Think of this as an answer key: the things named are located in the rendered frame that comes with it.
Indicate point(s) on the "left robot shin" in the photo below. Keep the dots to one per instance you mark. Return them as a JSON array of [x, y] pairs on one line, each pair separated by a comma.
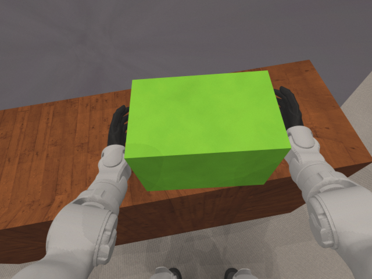
[[162, 270]]

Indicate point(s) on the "pedestal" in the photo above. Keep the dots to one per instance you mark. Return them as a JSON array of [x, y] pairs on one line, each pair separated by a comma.
[[49, 155]]

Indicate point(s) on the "robot left hand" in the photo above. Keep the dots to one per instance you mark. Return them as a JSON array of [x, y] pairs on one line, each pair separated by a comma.
[[117, 132]]

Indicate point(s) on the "robot right forearm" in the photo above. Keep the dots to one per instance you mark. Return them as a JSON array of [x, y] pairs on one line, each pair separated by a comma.
[[308, 168]]

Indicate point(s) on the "robot shin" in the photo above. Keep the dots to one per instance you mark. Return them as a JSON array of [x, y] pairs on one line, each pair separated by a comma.
[[243, 271], [162, 270]]

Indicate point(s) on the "robot left forearm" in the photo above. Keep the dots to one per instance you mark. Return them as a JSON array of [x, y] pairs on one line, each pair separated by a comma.
[[109, 187]]

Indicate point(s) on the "carton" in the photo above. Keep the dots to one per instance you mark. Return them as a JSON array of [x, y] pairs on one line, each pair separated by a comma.
[[205, 131]]

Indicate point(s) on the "right robot upper arm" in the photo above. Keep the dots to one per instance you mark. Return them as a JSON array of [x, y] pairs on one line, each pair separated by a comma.
[[342, 220]]

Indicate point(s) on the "right robot shin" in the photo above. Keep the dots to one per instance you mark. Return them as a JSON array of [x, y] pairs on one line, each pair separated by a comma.
[[243, 271]]

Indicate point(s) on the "robot right hand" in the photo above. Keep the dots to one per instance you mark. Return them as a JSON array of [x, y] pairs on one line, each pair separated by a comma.
[[289, 108]]

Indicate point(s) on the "left robot upper arm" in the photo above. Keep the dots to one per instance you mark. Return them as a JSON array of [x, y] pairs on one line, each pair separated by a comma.
[[82, 238]]

